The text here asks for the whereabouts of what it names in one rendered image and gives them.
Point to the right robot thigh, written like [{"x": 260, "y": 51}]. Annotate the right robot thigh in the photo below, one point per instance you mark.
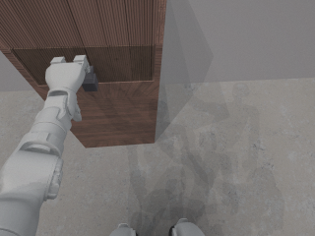
[{"x": 186, "y": 229}]

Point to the robot left hand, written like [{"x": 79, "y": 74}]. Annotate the robot left hand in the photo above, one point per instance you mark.
[{"x": 71, "y": 75}]

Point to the drawer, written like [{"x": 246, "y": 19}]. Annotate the drawer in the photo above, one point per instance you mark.
[{"x": 112, "y": 63}]

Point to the robot left upper arm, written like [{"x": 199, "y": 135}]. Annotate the robot left upper arm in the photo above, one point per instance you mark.
[{"x": 30, "y": 179}]

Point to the handle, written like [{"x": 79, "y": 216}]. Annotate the handle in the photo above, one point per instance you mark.
[{"x": 90, "y": 82}]

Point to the cabinet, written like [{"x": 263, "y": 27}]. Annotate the cabinet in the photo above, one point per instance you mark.
[{"x": 118, "y": 113}]

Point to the robot left forearm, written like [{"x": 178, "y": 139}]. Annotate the robot left forearm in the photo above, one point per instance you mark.
[{"x": 49, "y": 130}]

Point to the right robot shin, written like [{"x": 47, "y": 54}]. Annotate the right robot shin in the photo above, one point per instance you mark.
[{"x": 182, "y": 220}]

